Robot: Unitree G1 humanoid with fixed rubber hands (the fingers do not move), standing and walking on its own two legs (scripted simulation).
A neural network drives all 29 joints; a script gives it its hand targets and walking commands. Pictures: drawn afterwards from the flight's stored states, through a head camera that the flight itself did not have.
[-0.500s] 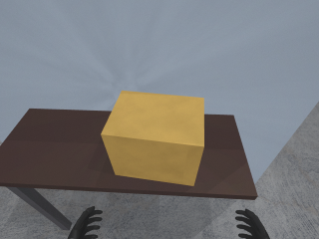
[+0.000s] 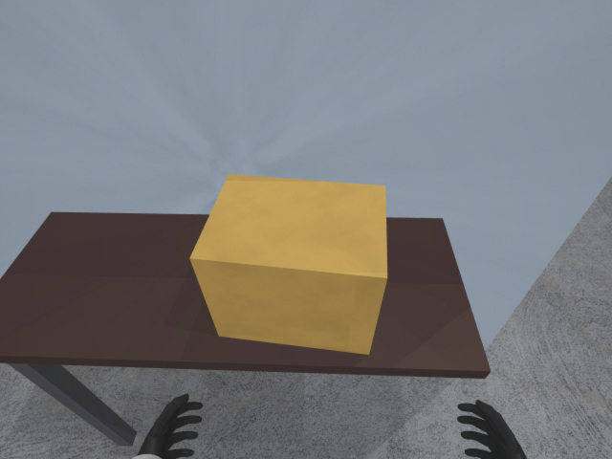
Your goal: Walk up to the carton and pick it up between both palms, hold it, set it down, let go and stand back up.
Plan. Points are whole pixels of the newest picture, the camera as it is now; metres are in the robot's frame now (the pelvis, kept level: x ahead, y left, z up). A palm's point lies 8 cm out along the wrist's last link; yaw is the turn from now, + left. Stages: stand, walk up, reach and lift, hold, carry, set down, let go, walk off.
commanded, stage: let go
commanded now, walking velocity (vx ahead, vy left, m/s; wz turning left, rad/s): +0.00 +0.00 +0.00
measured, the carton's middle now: (298, 264) +0.43 +0.05 +0.00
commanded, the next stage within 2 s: stand in 0.14 s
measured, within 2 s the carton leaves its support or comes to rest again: neither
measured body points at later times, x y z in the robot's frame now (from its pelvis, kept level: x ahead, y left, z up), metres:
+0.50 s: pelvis -0.01 +0.01 -0.01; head -0.03 +0.01 +0.44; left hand +0.08 +0.28 -0.10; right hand +0.10 -0.25 -0.12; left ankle +0.00 +0.14 -0.75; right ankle -0.03 -0.11 -0.75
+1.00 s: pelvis -0.05 +0.01 -0.01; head -0.07 +0.01 +0.44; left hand -0.01 +0.28 -0.12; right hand +0.04 -0.25 -0.13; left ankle +0.00 +0.14 -0.75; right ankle -0.03 -0.11 -0.75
